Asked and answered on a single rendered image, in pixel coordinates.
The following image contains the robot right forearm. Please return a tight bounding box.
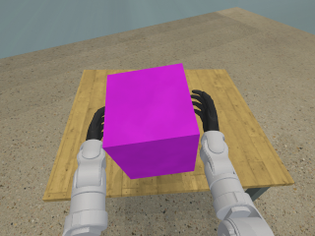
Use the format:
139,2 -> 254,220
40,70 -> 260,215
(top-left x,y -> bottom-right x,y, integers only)
199,130 -> 275,236

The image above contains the robot right hand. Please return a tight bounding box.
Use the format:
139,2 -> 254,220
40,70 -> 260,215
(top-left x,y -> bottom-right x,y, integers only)
190,89 -> 220,133

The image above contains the robot left hand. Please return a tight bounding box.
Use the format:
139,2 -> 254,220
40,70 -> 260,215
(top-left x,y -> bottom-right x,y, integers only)
86,106 -> 105,141

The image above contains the right robot upper arm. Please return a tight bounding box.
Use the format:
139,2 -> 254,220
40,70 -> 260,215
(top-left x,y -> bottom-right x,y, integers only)
218,216 -> 274,236

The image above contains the table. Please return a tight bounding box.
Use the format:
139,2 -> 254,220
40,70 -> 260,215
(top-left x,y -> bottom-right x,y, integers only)
42,69 -> 294,203

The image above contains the robot left forearm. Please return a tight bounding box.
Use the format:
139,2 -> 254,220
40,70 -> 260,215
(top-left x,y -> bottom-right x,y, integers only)
62,139 -> 108,236

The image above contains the carton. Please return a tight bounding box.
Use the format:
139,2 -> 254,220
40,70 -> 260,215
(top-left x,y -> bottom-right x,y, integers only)
102,63 -> 200,180

